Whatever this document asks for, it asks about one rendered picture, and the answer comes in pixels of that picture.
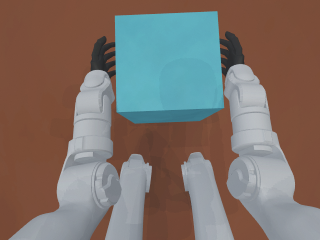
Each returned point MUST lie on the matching left robot thigh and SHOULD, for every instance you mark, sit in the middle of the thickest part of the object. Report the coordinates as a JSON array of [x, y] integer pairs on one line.
[[126, 222]]

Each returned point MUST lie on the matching left robot upper arm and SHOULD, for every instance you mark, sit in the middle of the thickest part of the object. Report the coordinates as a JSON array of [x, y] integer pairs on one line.
[[85, 193]]

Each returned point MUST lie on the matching right robot forearm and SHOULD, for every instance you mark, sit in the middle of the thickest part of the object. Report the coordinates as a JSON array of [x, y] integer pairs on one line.
[[250, 116]]

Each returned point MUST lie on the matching robot right hand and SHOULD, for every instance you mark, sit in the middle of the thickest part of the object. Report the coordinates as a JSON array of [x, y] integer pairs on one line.
[[234, 54]]

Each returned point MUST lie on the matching left robot forearm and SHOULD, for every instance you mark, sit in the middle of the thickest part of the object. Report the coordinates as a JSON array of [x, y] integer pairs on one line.
[[92, 122]]

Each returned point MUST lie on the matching carton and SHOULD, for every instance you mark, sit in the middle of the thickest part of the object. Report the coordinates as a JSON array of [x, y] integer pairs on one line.
[[168, 67]]

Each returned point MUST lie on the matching right robot upper arm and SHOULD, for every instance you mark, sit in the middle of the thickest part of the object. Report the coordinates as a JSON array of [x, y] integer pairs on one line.
[[265, 187]]

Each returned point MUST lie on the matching left robot shin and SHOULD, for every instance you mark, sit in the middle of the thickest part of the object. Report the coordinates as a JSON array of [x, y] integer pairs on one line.
[[126, 163]]

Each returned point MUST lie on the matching robot left hand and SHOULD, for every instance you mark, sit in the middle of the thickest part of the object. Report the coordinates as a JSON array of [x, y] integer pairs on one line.
[[99, 58]]

